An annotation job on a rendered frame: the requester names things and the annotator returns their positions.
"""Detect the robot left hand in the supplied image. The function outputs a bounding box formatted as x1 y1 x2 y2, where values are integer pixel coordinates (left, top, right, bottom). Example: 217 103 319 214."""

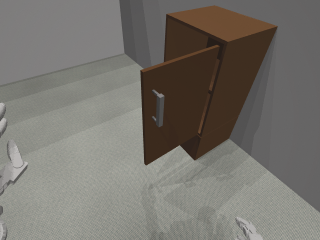
0 103 28 196

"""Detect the handle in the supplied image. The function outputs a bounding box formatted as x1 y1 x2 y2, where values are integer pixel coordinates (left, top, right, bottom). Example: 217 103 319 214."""
151 89 165 127

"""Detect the robot right hand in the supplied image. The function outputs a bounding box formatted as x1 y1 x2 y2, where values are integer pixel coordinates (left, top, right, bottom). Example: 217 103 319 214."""
235 217 263 240

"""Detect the cupboard door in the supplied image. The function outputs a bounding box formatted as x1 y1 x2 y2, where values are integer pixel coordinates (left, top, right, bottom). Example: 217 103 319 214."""
140 45 220 166

